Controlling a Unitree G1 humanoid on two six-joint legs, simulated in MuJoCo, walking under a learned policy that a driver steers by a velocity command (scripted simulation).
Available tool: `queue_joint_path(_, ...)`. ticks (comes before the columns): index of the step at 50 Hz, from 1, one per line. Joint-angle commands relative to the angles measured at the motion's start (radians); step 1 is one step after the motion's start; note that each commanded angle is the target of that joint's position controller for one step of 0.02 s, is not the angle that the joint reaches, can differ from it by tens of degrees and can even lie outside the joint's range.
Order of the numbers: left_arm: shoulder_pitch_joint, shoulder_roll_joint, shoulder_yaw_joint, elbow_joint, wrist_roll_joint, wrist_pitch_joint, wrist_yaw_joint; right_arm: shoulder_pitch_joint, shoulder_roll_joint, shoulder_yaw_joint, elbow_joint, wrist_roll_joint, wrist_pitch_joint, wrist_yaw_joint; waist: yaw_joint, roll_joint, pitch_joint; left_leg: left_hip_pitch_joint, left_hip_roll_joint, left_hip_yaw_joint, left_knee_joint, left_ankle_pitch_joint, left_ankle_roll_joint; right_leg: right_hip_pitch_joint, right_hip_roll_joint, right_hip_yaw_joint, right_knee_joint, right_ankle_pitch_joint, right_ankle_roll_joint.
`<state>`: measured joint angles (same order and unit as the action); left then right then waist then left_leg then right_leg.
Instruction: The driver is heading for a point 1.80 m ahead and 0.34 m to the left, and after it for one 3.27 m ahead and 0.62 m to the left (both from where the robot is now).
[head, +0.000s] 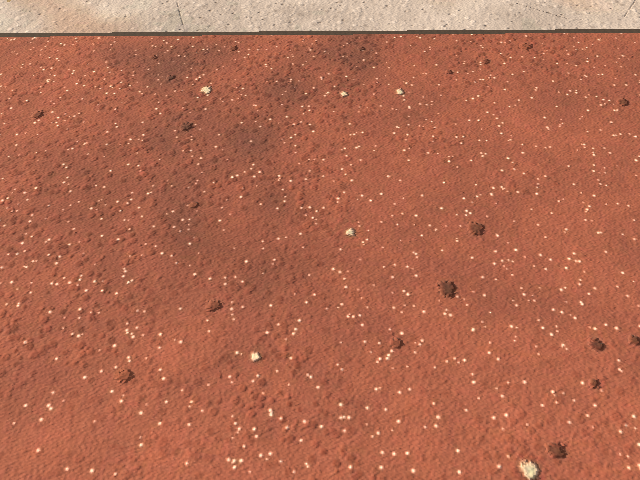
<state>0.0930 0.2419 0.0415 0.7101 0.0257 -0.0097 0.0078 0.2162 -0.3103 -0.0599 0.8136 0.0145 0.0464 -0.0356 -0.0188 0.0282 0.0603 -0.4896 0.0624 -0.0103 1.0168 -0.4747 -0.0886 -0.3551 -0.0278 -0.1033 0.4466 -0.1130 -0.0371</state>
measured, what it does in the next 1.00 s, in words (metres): steps on the spot, turning left: left foot, then right foot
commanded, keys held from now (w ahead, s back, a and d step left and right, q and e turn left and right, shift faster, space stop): q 0.60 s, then no key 0.10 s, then e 0.30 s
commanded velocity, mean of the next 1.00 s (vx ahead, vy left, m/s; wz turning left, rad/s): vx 0.02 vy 0.00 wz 0.34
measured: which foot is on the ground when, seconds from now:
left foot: up 0.00-0.16, down 0.18-0.66, up 0.68-0.94, down 0.96-1.00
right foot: down 0.00-0.18, up 0.20-0.64, down 0.66-1.00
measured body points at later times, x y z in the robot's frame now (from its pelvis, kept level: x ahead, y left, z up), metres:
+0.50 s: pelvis +0.03 +0.04 +0.01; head +0.05 +0.08 +0.46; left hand +0.10 +0.36 -0.11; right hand +0.23 -0.20 -0.08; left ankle +0.02 +0.13 -0.74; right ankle +0.10 -0.12 -0.68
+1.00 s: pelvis +0.04 +0.02 +0.00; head +0.07 +0.03 +0.45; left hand +0.05 +0.32 -0.12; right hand +0.28 -0.19 -0.10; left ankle -0.03 +0.13 -0.74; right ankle +0.10 -0.09 -0.73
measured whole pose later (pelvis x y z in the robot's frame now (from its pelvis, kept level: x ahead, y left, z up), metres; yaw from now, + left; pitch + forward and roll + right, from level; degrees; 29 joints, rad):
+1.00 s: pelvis +0.04 +0.02 +0.00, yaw +20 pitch +0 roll +1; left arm 0.15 0.28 0.05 0.85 -0.03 0.01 0.01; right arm 0.15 -0.28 -0.06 0.74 0.00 0.03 -0.04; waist 0.03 -0.01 0.07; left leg -0.18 -0.03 -0.07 0.45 -0.26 -0.02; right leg -0.27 0.04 0.14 0.51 -0.24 0.00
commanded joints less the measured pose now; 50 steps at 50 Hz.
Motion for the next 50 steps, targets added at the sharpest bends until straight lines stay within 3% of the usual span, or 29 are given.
queue_joint_path(1, -0.063, 0.161, 0.052, -0.047, -0.003, -0.013, 0.020, 0.078, -0.057, -0.019, -0.055, -0.008, 0.015, -0.002, -0.013, -0.169, -0.151, 0.112, 0.031, 0.010, -0.075, 0.101, 0.020, 0.042, -0.272, 0.138, -0.204, 0.075, -0.202)
queue_joint_path(5, -0.056, 0.189, 0.062, -0.013, -0.021, 0.004, 0.028, 0.042, -0.079, -0.028, -0.090, -0.008, 0.018, 0.025, -0.008, -0.162, -0.154, 0.165, 0.027, 0.038, -0.210, 0.126, 0.064, 0.093, -0.309, 0.120, -0.176, 0.033, -0.181)
queue_joint_path(7, -0.075, 0.195, 0.065, 0.001, -0.041, 0.015, 0.029, 0.085, -0.078, -0.035, -0.080, -0.011, 0.017, 0.037, -0.042, -0.143, -0.149, 0.254, -0.005, 0.078, -0.369, 0.210, 0.104, 0.084, -0.287, 0.078, -0.105, -0.018, -0.129)
queue_joint_path(8, -0.053, 0.170, 0.062, 0.017, -0.049, 0.021, 0.029, 0.110, -0.096, -0.045, -0.070, -0.019, 0.015, 0.037, -0.045, -0.098, -0.132, 0.299, -0.026, 0.063, -0.459, 0.255, 0.137, 0.054, -0.244, 0.040, -0.020, -0.098, -0.075)
queue_joint_path(9, 0.008, 0.127, 0.055, 0.037, -0.038, 0.029, 0.025, 0.120, -0.166, -0.064, -0.079, -0.023, 0.012, 0.027, -0.023, 0.107, -0.085, 0.333, 0.084, -0.138, -0.634, 0.423, 0.201, -0.048, -0.142, -0.059, 0.204, -0.236, 0.020)
queue_joint_path(10, -0.025, 0.111, 0.049, -0.010, -0.008, 0.031, 0.028, 0.085, -0.277, -0.080, -0.125, -0.025, 0.006, 0.014, -0.002, 0.338, -0.024, 0.354, 0.304, -0.495, -0.721, 0.574, 0.371, -0.310, 0.030, -0.065, 0.449, -0.530, 0.113)
queue_joint_path(11, -0.121, 0.142, 0.059, -0.031, -0.007, 0.028, 0.035, 0.103, -0.259, -0.075, -0.129, -0.060, -0.019, 0.022, -0.061, 0.237, -0.067, 0.292, 0.314, -0.529, -0.756, 0.510, 0.437, -0.316, 0.043, 0.108, 0.633, -0.558, 0.096)
queue_joint_path(12, -0.107, 0.153, 0.066, -0.027, -0.025, 0.029, 0.036, 0.059, -0.233, -0.068, -0.132, -0.058, -0.042, 0.024, -0.025, 0.182, -0.071, 0.294, 0.265, -0.444, -0.752, 0.452, 0.392, -0.326, 0.024, 0.152, 0.679, -0.465, 0.076)
queue_joint_path(13, -0.068, 0.160, 0.074, 0.000, -0.026, 0.031, 0.042, -0.003, -0.207, -0.065, -0.143, -0.034, -0.053, 0.021, 0.009, 0.126, -0.072, 0.307, 0.213, -0.375, -0.732, 0.415, 0.331, -0.330, 0.007, 0.166, 0.675, -0.372, 0.069)
queue_joint_path(14, -0.053, 0.174, 0.081, 0.017, -0.016, 0.032, 0.049, -0.041, -0.169, -0.053, -0.152, -0.013, -0.053, 0.016, 0.018, 0.110, -0.085, 0.321, 0.192, -0.342, -0.719, 0.432, 0.296, -0.330, 0.001, 0.171, 0.665, -0.319, 0.072)
queue_joint_path(15, -0.046, 0.172, 0.084, 0.024, -0.012, 0.030, 0.050, -0.051, -0.149, -0.044, -0.158, -0.008, -0.052, 0.009, 0.026, 0.111, -0.103, 0.317, 0.172, -0.315, -0.706, 0.503, 0.288, -0.297, 0.009, 0.169, 0.683, -0.278, 0.080)
queue_joint_path(17, -0.035, 0.153, 0.081, 0.027, -0.021, 0.021, 0.045, -0.026, -0.137, -0.039, -0.161, -0.012, -0.048, 0.000, 0.025, 0.093, -0.146, 0.363, 0.152, -0.296, -0.687, 0.593, 0.294, -0.275, 0.027, 0.172, 0.670, -0.231, 0.094)
queue_joint_path(21, -0.073, 0.123, 0.066, 0.019, -0.029, 0.011, 0.039, 0.010, -0.162, -0.051, -0.164, -0.004, -0.037, -0.012, -0.003, 0.100, -0.150, 0.438, 0.136, -0.325, -0.665, 0.573, 0.299, -0.265, 0.039, 0.188, 0.457, -0.205, 0.122)
queue_joint_path(28, -0.055, 0.148, 0.064, 0.026, -0.040, -0.010, 0.013, -0.036, -0.183, -0.062, -0.192, -0.004, -0.014, 0.000, -0.010, 0.135, -0.141, 0.359, 0.116, -0.447, -0.633, 0.589, 0.317, -0.079, 0.072, 0.198, 0.225, -0.249, 0.119)
queue_joint_path(31, 0.014, 0.157, 0.067, 0.045, -0.041, -0.025, -0.002, -0.083, -0.172, -0.057, -0.205, 0.008, -0.005, -0.001, 0.027, 0.133, -0.164, 0.369, 0.087, -0.475, -0.576, 0.642, 0.283, 0.031, 0.071, 0.185, 0.031, -0.158, 0.093)
queue_joint_path(32, 0.051, 0.162, 0.069, 0.060, -0.037, -0.029, -0.006, -0.093, -0.160, -0.052, -0.209, 0.014, -0.001, -0.005, 0.047, 0.121, -0.169, 0.337, 0.056, -0.454, -0.547, 0.589, 0.246, 0.121, 0.054, 0.171, -0.092, -0.022, 0.076)
queue_joint_path(33, 0.064, 0.203, 0.078, 0.061, -0.024, -0.027, -0.004, -0.059, -0.125, -0.041, -0.207, 0.005, -0.001, -0.007, 0.031, 0.050, -0.185, 0.253, 0.003, -0.402, -0.475, 0.423, 0.194, 0.233, -0.056, 0.252, -0.122, 0.082, 0.036)
queue_joint_path(34, 0.028, 0.262, 0.083, 0.043, -0.008, -0.018, 0.005, 0.013, -0.066, -0.024, -0.200, -0.017, -0.006, -0.003, -0.035, -0.201, -0.186, 0.114, -0.144, -0.245, -0.278, 0.021, 0.134, 0.317, -0.247, 0.450, -0.121, 0.332, -0.061)
queue_joint_path(35, 0.035, 0.259, 0.080, 0.045, 0.018, -0.017, 0.000, -0.014, -0.133, -0.045, -0.220, -0.013, -0.016, -0.005, -0.009, -0.300, -0.143, -0.020, -0.198, -0.172, -0.093, -0.211, 0.084, 0.255, -0.366, 0.618, -0.141, 0.385, -0.237)
queue_joint_path(36, 0.010, 0.212, 0.065, 0.032, 0.008, -0.024, -0.002, -0.002, -0.191, -0.062, -0.193, -0.016, -0.020, -0.008, -0.003, -0.193, -0.126, -0.017, -0.154, -0.207, 0.047, -0.168, 0.058, 0.226, -0.347, 0.582, -0.143, 0.322, -0.261)
queue_joint_path(37, -0.027, 0.174, 0.053, 0.033, -0.007, -0.026, -0.002, -0.004, -0.184, -0.066, -0.173, -0.015, -0.017, -0.008, -0.016, -0.153, -0.109, -0.013, -0.148, -0.214, 0.083, -0.104, 0.042, 0.214, -0.277, 0.495, -0.128, 0.270, -0.217)
queue_joint_path(39, -0.070, 0.112, 0.022, 0.044, -0.025, -0.032, -0.008, 0.006, -0.101, -0.043, -0.146, -0.028, -0.004, -0.012, -0.030, -0.151, -0.096, 0.040, -0.105, -0.210, 0.003, -0.016, 0.003, 0.197, -0.195, 0.408, -0.120, 0.229, -0.164)
queue_joint_path(40, -0.070, 0.112, 0.016, 0.058, -0.027, -0.028, -0.010, -0.001, -0.064, -0.029, -0.143, -0.032, -0.005, -0.006, -0.034, -0.167, -0.094, 0.090, -0.077, -0.147, -0.096, 0.009, -0.013, 0.187, -0.158, 0.367, -0.123, 0.252, -0.152)
queue_joint_path(42, -0.025, 0.177, 0.036, 0.075, -0.032, -0.009, -0.006, -0.075, -0.036, -0.015, -0.157, -0.026, -0.021, -0.002, 0.016, -0.204, -0.085, 0.154, -0.082, -0.058, -0.296, 0.016, -0.025, 0.204, -0.112, 0.346, -0.092, 0.309, -0.143)
queue_joint_path(44, 0.035, 0.244, 0.055, 0.084, -0.036, 0.005, 0.000, -0.091, -0.072, -0.026, -0.151, -0.003, -0.028, -0.008, 0.047, -0.213, -0.102, 0.178, -0.109, -0.041, -0.412, 0.059, -0.021, 0.257, -0.133, 0.414, -0.074, 0.333, -0.161)
queue_joint_path(47, 0.013, 0.250, 0.059, 0.074, -0.060, 0.013, 0.004, -0.031, -0.095, -0.037, -0.117, 0.000, -0.032, -0.012, 0.010, -0.213, -0.106, 0.301, -0.117, -0.036, -0.663, 0.260, 0.030, 0.233, -0.123, 0.471, -0.057, 0.304, -0.137)
queue_joint_path(48, 0.018, 0.235, 0.055, 0.073, -0.062, 0.011, 0.008, -0.021, -0.118, -0.044, -0.116, -0.006, -0.034, -0.014, 0.008, -0.185, -0.127, 0.394, -0.079, -0.059, -0.670, 0.339, 0.055, 0.167, -0.110, 0.466, -0.043, 0.263, -0.105)
queue_joint_path(49, 0.013, 0.204, 0.046, 0.063, -0.052, 0.004, 0.009, 0.014, -0.153, -0.053, -0.119, -0.019, -0.033, -0.019, -0.001, -0.109, -0.163, 0.501, 0.018, -0.114, -0.635, 0.490, 0.094, 0.071, -0.075, 0.425, 0.020, 0.165, -0.061)
queue_joint_path(50, 0.012, 0.156, 0.039, 0.045, -0.058, -0.001, 0.008, 0.010, -0.213, -0.072, -0.099, -0.027, -0.025, -0.015, 0.032, 0.130, -0.148, 0.492, 0.100, -0.193, -0.625, 0.571, 0.182, -0.030, 0.042, 0.266, 0.112, -0.054, -0.002)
